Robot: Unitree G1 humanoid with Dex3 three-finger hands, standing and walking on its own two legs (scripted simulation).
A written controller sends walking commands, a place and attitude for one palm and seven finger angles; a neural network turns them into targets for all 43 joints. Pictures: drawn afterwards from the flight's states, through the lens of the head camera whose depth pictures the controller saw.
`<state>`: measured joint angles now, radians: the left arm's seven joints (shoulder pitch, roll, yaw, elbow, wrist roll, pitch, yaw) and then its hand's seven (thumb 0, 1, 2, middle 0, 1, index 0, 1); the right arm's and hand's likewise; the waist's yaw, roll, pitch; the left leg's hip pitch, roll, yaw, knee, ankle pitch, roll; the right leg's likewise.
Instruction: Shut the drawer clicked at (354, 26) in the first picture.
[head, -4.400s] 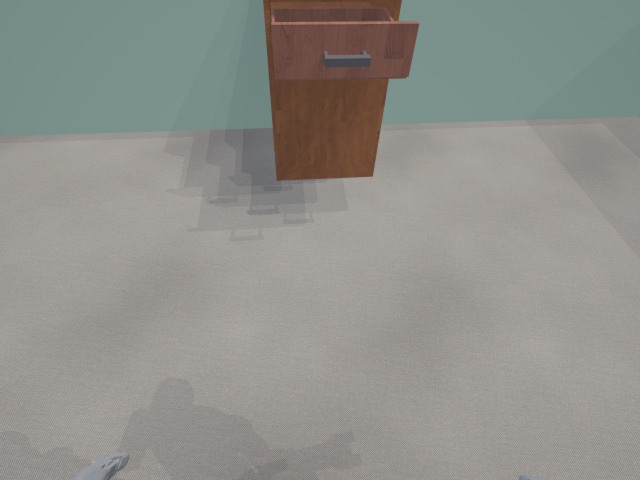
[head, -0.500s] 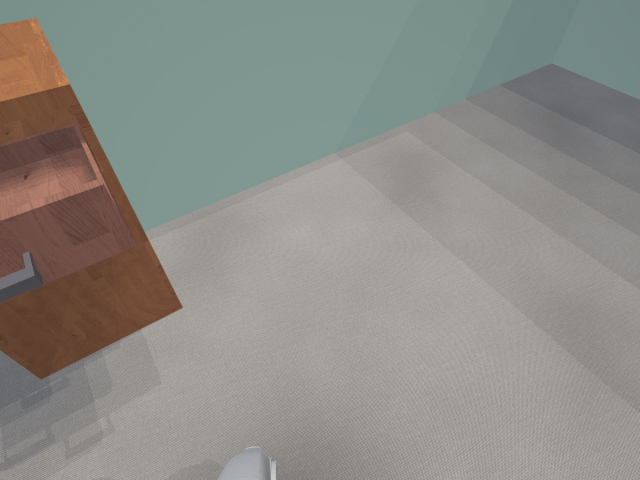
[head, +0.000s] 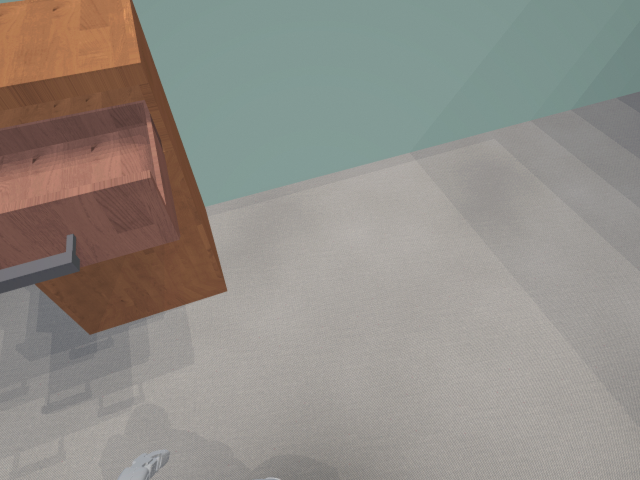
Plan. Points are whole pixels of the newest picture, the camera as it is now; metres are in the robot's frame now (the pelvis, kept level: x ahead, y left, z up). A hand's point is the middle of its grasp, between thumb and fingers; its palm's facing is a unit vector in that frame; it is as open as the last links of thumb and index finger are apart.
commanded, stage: turn to face it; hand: left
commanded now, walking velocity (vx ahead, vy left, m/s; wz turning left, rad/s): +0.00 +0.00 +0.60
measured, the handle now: (31, 262) +0.43 +0.48 -0.03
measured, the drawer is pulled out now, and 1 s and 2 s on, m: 0.30 0.30 0.30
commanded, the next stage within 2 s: take the last steps up to it in 0.48 s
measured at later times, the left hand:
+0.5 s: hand out of the picture -0.06 +0.17 -0.17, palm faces +0.35 -0.90 -0.25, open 7.4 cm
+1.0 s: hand out of the picture +0.01 +0.19 -0.15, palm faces +0.40 -0.88 -0.25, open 7.4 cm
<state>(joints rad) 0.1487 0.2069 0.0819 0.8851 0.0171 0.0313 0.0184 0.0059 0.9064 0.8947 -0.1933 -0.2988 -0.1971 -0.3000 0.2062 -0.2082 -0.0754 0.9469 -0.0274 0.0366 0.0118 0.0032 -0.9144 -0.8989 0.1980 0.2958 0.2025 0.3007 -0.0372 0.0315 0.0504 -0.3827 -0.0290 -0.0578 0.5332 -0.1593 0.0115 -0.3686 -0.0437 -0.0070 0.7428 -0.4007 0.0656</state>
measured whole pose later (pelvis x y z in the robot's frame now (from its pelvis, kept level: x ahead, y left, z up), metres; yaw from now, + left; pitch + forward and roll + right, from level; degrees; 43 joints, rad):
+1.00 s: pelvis +0.02 -0.02 +0.00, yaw +23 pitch -2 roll +1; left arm 0.25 0.17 0.04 0.96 0.04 -0.02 -0.01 0.01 0.90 0.89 -0.19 -0.30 -0.20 -0.30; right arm 0.37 -0.21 -0.05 1.05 -0.02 0.02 0.00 0.00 -0.91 -0.90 0.20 0.30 0.20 0.30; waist -0.01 0.04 0.01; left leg -0.24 -0.04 0.01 0.65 -0.41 0.04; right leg -0.25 -0.04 -0.10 0.58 -0.29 -0.01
